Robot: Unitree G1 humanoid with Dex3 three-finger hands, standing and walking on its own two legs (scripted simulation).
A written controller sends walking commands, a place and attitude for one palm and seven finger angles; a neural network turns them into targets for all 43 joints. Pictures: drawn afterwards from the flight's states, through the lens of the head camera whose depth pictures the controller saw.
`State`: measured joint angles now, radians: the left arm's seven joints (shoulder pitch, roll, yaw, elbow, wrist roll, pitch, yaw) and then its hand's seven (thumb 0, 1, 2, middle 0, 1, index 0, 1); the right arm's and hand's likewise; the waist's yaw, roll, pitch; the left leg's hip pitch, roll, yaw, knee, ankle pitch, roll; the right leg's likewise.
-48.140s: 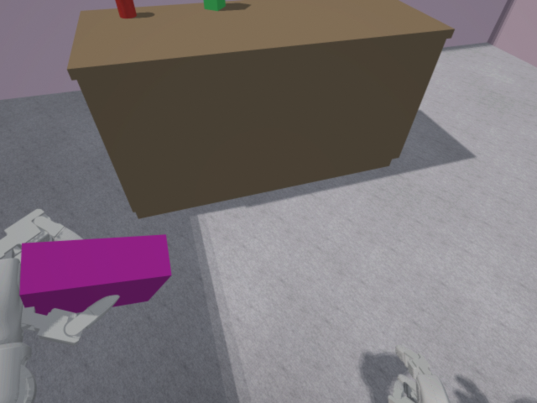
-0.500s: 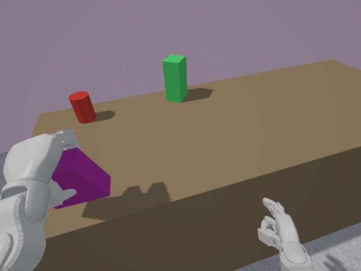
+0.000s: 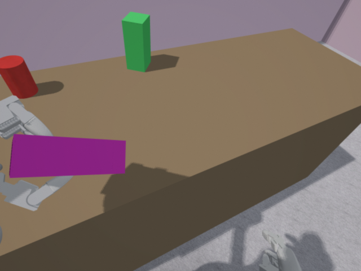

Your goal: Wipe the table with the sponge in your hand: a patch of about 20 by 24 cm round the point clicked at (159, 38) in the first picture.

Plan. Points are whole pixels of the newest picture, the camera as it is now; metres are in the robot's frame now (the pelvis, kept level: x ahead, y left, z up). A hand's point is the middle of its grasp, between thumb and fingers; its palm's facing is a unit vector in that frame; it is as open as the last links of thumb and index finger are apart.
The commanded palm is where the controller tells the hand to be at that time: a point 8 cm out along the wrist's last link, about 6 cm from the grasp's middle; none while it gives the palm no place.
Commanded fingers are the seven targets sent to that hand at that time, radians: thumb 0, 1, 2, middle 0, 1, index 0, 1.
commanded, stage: step back with the hand held close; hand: left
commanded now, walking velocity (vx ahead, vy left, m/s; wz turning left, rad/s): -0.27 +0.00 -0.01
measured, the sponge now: (82, 157) +0.24 +0.18 +0.19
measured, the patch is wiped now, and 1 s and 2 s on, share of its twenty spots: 1.00 1.00 1.00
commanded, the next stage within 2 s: stop stepping back and stand still in 0.92 s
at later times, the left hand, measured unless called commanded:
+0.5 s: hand out of the picture +0.12 +0.24 +0.26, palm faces +0.55 -0.74 -0.38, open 9.1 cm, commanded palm +0.08 +0.27 +0.25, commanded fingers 0.00 0.10 1.30 -1.20 -1.60 -1.20 -1.60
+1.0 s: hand out of the picture +0.02 +0.19 +0.26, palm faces +0.46 -0.82 -0.35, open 9.1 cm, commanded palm -0.06 +0.25 +0.25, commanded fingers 0.00 0.10 1.30 -1.20 -1.60 -1.20 -1.60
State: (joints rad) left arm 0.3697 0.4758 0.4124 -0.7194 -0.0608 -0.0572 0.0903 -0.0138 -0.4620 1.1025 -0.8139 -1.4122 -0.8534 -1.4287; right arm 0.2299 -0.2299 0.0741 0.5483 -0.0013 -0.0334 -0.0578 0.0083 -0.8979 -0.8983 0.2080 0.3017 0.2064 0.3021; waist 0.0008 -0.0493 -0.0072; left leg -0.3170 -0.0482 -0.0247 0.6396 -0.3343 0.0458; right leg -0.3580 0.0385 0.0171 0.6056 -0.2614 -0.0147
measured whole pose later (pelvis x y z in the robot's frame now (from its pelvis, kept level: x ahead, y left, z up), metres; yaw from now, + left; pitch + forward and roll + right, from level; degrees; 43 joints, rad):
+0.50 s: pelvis -0.07 -0.01 -0.01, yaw +2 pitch -1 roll -1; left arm 0.31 0.45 0.50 -0.65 -0.03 -0.20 0.13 -0.01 -0.47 1.10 -0.82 -1.41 -0.86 -1.43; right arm 0.19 -0.22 0.02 0.58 0.01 -0.10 -0.06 0.01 -0.90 -0.90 0.21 0.30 0.20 0.30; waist 0.03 0.00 -0.01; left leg -0.47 -0.02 -0.03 0.77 -0.36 0.03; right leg -0.46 0.04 -0.02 0.64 -0.17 -0.02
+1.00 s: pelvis -0.21 -0.03 -0.01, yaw +2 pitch -2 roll -5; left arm 0.22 0.43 0.46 -0.67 -0.05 -0.20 0.13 -0.01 -0.47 1.10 -0.82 -1.42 -0.86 -1.43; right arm 0.18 -0.20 0.01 0.66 0.02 -0.13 -0.01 0.01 -0.90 -0.90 0.21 0.30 0.21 0.30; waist -0.02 0.07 0.09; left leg -0.53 0.12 -0.06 0.96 -0.43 -0.04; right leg -0.38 0.06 -0.06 0.59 -0.19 0.00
